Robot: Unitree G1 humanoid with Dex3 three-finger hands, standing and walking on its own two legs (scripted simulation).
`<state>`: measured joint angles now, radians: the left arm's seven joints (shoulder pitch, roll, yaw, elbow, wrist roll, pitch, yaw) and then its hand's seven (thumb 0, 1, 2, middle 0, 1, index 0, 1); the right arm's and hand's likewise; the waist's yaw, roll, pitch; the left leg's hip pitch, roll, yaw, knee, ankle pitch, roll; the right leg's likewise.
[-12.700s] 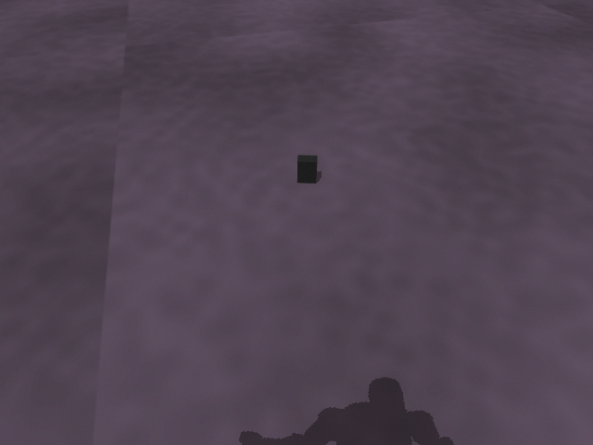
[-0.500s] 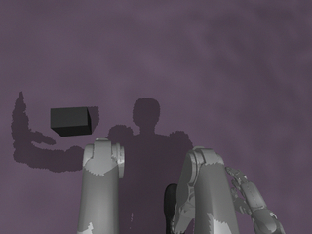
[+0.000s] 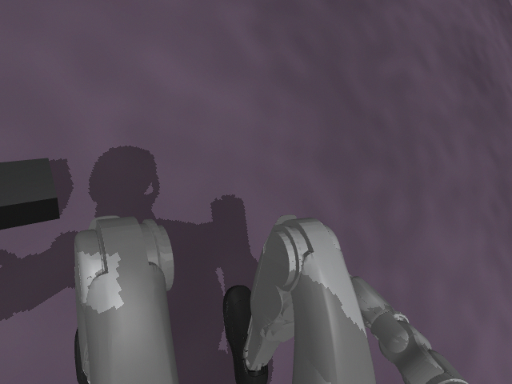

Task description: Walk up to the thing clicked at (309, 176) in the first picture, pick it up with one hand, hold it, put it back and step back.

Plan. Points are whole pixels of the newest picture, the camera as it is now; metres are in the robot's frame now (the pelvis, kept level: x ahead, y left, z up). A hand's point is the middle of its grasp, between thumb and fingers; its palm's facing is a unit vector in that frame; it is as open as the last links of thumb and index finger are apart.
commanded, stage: close in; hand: left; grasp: from the side
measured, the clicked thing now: (14, 197) +0.38 +0.31 -0.21
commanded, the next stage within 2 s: rest palm in 0.62 s
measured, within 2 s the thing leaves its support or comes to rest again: neither
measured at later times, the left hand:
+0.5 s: hand out of the picture +0.33 +0.32 -0.18, palm faces +0.39 -0.92 +0.05, open 17.6 cm
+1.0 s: hand (5, 216) +0.34 +0.31 -0.19, palm faces +0.44 -0.90 +0.01, open 16.7 cm
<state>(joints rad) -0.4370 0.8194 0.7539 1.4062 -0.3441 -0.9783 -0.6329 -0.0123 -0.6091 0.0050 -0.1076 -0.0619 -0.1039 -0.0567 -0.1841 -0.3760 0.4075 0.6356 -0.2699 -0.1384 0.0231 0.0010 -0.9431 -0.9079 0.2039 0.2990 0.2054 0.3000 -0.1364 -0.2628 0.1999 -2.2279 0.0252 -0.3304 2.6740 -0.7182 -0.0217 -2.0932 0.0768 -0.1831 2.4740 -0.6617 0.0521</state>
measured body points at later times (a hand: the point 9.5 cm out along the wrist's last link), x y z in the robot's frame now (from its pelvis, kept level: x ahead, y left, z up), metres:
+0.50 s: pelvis -0.01 +0.01 -0.01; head +0.16 +0.22 +0.35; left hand +0.31 +0.36 -0.18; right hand +0.20 -0.21 -0.02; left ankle +0.08 +0.13 -0.24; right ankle +0.13 -0.13 -0.24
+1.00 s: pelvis -0.01 +0.01 -0.01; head +0.19 +0.21 +0.33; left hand +0.31 +0.35 -0.19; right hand +0.20 -0.21 -0.03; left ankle +0.08 +0.13 -0.24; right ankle +0.13 -0.13 -0.24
